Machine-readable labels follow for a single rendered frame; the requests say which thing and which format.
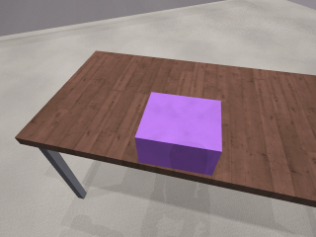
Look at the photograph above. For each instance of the table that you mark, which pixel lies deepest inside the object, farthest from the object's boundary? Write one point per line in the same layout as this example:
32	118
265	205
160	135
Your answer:
268	121

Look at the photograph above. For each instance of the carton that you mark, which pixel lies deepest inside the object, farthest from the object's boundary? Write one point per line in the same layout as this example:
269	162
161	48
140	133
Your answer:
180	132

